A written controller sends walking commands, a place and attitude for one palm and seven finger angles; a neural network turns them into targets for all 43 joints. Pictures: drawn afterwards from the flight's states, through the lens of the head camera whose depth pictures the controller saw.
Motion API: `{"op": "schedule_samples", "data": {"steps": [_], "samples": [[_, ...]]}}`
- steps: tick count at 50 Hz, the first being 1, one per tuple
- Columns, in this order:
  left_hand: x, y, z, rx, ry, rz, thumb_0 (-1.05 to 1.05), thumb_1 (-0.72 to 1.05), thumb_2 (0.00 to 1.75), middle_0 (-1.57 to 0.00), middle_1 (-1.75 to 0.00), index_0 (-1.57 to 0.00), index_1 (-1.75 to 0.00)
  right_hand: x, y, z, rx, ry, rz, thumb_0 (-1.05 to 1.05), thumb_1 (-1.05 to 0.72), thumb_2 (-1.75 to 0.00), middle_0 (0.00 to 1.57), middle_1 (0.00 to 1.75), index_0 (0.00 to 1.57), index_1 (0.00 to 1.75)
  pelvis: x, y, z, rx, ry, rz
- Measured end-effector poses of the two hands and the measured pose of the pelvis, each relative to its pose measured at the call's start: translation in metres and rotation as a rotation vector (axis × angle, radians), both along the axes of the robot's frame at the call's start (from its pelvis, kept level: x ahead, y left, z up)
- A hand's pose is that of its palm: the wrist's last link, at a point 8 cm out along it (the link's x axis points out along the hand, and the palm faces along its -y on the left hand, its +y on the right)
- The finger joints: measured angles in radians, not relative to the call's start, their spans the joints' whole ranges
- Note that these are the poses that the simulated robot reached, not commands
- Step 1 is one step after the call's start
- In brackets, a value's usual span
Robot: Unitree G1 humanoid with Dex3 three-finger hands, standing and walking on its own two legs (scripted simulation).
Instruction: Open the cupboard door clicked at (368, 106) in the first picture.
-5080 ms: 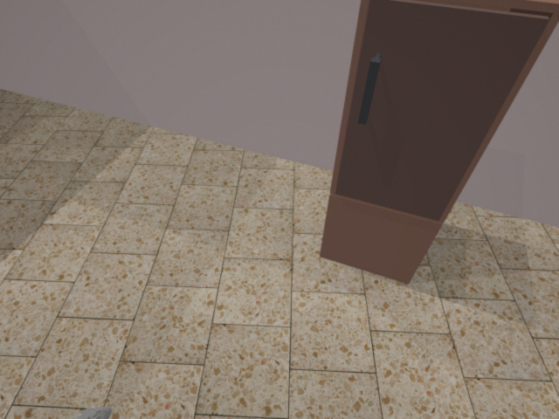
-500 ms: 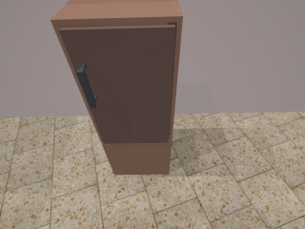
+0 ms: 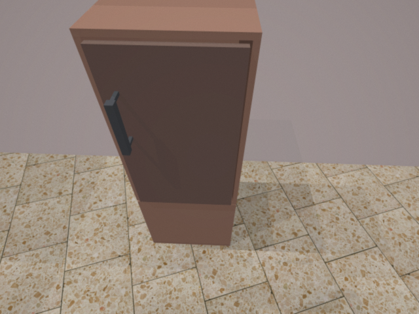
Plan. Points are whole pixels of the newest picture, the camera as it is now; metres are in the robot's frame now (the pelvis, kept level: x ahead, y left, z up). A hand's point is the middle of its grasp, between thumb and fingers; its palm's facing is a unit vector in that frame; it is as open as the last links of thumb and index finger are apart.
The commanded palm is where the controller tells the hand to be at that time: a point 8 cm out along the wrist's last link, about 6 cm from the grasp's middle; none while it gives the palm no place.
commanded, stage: come to a stop and stand still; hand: left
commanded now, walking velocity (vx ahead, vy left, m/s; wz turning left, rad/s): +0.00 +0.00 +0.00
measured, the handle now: (121, 124) +0.52 +0.26 +0.06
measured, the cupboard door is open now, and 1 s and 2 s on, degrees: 0 0 0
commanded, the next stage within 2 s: look again from close up in 0.26 s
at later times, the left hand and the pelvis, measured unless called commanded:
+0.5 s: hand out of the picture +0.02 +0.18 -0.17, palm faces +0.03 -0.98 -0.21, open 7.4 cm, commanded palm none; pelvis +0.02 +0.00 +0.00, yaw +0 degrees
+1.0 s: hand out of the picture +0.01 +0.17 -0.17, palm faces +0.10 -0.97 -0.20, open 7.4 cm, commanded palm +0.11 +0.22 -0.06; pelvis +0.02 +0.00 +0.00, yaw +1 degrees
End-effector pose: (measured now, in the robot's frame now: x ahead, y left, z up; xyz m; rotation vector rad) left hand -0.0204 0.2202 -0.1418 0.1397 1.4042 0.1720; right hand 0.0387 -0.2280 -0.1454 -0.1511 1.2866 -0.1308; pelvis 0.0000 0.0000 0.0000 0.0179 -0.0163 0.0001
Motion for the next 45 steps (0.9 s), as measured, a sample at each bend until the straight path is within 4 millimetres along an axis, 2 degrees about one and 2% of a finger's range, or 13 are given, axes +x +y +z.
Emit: {"op": "schedule_samples", "data": {"steps": [11,20,33,45], "samples": [[0.026,0.007,0.002,0.02,-0.025,-0.009,0.0,0.91,0.9,-0.2,-0.3,-0.2,-0.3,0.003,0.002,-0.002,0.006,0.035,-0.007,0.01,-0.92,-0.9,0.2,0.3,0.2,0.3,0.013,-0.001,0.0,0.005,0.003,0.001],[0.035,0.008,0.002,0.019,-0.026,-0.011,0.0,0.91,0.9,-0.2,-0.3,-0.2,-0.3,-0.001,0.002,-0.002,0.003,0.066,-0.014,0.01,-0.91,-0.9,0.2,0.3,0.2,0.3,0.019,0.0,0.0,0.007,0.005,0.002],[0.031,0.005,0.001,0.013,-0.011,-0.001,0.0,0.91,0.9,-0.2,-0.3,-0.2,-0.3,0.002,0.004,-0.002,0.003,0.066,-0.016,0.01,-0.91,-0.9,0.2,0.3,0.2,0.3,0.022,0.001,0.001,0.008,0.001,0.002],[0.018,0.002,0.002,0.008,-0.001,0.019,0.0,0.91,0.9,-0.2,-0.3,-0.2,-0.3,0.001,0.004,-0.002,0.004,0.063,-0.005,0.01,-0.92,-0.9,0.2,0.3,0.2,0.3,0.019,0.0,0.002,0.007,-0.006,0.011]]}}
